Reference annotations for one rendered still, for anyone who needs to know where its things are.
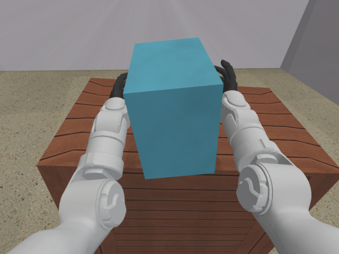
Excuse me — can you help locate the right robot forearm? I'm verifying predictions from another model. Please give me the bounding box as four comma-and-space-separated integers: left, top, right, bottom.
220, 90, 311, 190

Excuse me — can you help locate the robot right hand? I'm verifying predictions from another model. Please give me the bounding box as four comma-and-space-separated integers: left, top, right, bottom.
214, 60, 238, 93

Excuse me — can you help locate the pedestal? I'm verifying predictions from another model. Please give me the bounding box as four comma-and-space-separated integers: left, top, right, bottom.
37, 78, 339, 254

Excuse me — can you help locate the left robot forearm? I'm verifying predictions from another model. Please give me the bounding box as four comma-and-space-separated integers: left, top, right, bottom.
59, 97, 130, 218

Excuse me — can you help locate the carton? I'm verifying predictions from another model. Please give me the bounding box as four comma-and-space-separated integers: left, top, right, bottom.
123, 38, 224, 179

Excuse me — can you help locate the left robot upper arm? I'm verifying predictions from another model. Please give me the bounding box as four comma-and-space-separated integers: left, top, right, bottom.
7, 178, 126, 254

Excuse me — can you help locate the robot left hand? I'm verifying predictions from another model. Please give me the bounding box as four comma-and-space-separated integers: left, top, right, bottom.
109, 72, 128, 99

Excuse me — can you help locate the right robot upper arm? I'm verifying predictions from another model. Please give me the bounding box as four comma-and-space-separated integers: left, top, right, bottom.
236, 162, 339, 254

